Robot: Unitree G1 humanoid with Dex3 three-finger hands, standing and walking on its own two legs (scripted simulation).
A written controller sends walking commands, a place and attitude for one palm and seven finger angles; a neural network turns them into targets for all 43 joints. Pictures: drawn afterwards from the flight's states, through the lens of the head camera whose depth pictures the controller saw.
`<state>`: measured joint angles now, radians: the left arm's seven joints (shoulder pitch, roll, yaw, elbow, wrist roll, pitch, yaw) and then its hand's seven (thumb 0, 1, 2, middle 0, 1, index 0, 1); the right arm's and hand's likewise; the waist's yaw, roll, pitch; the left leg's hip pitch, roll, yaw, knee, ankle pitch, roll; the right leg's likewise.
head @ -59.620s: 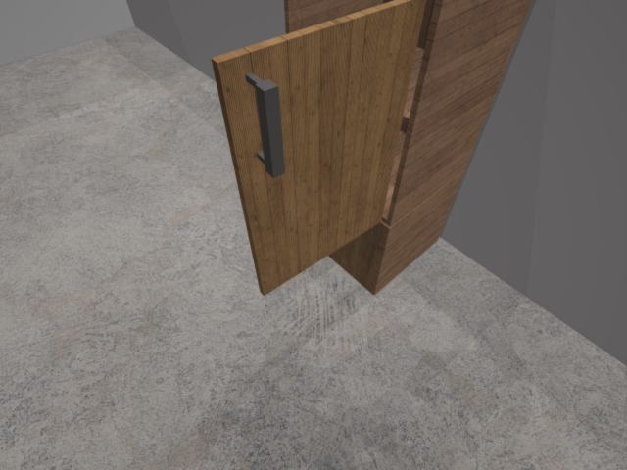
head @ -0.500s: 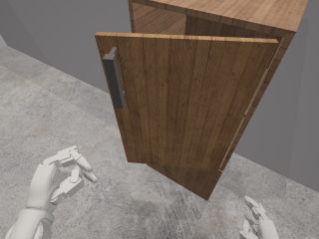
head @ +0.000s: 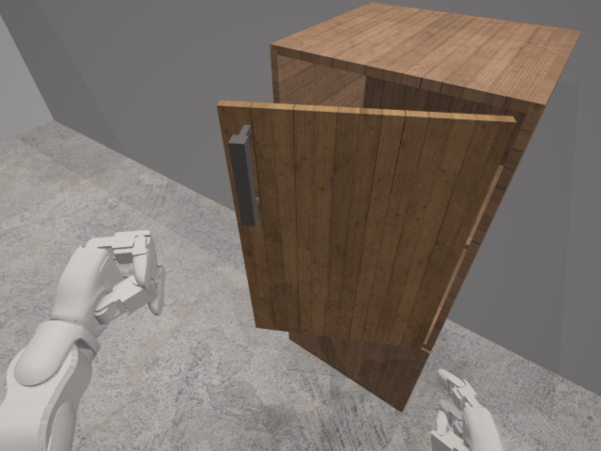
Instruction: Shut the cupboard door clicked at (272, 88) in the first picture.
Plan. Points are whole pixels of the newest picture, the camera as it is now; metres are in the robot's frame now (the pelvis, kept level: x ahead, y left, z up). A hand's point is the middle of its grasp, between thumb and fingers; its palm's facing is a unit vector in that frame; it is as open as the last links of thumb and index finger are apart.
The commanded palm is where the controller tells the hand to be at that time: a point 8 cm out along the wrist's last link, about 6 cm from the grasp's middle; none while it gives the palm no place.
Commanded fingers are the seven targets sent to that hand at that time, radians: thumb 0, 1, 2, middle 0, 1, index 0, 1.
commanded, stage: raise the hand and make a fist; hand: left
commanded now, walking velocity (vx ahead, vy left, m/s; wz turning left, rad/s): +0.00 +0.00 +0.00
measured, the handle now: (248, 176) +0.47 +0.14 +0.15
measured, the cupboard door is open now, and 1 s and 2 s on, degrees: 27 27 27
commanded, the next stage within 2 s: bring the fist close to the handle in 0.34 s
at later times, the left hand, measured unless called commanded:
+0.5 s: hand (172, 303) +0.22 +0.17 +0.16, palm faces +0.02 -1.00 -0.09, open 3.1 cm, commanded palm +0.20 +0.21 +0.16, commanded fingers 0.00 0.90 0.90 -1.30 -1.50 -1.30 -1.50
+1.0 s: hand (222, 255) +0.29 +0.13 +0.16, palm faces -0.02 -1.00 -0.05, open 3.1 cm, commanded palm +0.27 +0.18 +0.16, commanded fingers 0.00 0.90 0.90 -1.30 -1.50 -1.30 -1.50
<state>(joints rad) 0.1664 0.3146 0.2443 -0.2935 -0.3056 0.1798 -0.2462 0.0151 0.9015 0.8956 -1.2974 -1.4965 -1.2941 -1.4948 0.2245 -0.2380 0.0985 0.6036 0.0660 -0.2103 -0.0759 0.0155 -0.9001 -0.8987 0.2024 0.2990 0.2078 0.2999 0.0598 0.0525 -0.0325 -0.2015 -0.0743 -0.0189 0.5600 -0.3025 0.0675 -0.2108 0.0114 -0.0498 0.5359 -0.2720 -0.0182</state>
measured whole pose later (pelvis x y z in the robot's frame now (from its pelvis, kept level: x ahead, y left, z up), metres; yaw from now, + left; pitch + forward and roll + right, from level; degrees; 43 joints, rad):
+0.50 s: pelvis -0.01 -0.02 +0.00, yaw +0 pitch -4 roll +0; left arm 0.20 0.30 0.23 -0.28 -0.30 0.18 -0.22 0.02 0.90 0.90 -1.30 -1.50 -1.30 -1.50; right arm 0.23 -0.25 0.08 0.61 0.07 -0.22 -0.08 0.02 -0.90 -0.90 0.20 0.30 0.21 0.30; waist 0.05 0.06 -0.02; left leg -0.19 -0.05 -0.03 0.55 -0.28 0.04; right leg -0.20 0.04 -0.06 0.52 -0.25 -0.05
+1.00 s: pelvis +0.01 -0.03 +0.00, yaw -1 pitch -2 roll +0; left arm 0.00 0.24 0.16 -0.15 -0.25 0.20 -0.15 0.02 0.90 0.90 -1.30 -1.50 -1.30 -1.50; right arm 0.22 -0.26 0.07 0.61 0.07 -0.18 -0.06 0.02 -0.90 -0.90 0.20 0.30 0.21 0.30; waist 0.03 0.06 -0.03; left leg -0.20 -0.05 -0.01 0.55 -0.31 0.04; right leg -0.23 0.04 -0.04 0.56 -0.29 -0.05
